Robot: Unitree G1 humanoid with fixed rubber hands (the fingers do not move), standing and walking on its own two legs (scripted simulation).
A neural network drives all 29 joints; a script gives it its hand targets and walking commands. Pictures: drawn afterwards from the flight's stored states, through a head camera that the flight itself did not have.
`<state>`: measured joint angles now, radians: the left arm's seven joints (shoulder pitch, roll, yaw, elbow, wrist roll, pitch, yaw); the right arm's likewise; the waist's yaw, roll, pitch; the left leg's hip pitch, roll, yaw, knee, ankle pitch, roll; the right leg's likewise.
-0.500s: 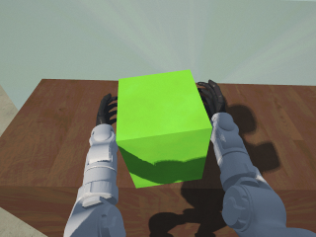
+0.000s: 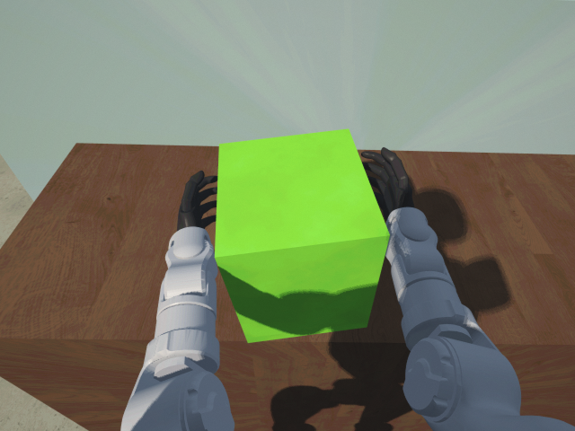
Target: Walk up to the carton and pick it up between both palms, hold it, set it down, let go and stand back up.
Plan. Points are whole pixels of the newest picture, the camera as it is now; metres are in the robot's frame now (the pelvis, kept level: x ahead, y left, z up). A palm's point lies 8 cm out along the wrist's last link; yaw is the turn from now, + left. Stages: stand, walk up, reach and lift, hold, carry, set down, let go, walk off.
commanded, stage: set down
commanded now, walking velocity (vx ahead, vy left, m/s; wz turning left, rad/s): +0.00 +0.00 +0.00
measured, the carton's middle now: (296, 239) +0.40 -0.01 +0.04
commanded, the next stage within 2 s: none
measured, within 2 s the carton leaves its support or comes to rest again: rests again in 0.50 s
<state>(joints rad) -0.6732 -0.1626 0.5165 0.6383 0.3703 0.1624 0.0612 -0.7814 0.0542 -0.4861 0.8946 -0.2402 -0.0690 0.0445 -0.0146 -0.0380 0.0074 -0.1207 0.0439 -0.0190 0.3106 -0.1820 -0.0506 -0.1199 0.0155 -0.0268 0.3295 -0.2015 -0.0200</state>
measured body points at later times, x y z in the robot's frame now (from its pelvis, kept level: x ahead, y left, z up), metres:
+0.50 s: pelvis +0.00 +0.00 +0.00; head +0.01 +0.01 +0.45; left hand +0.40 +0.15 +0.09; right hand +0.42 -0.15 +0.12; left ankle -0.01 +0.15 -0.75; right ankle -0.02 -0.10 -0.75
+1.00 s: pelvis +0.00 +0.00 +0.00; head +0.02 +0.02 +0.45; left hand +0.41 +0.14 +0.08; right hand +0.42 -0.16 +0.11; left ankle -0.01 +0.15 -0.75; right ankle -0.02 -0.10 -0.75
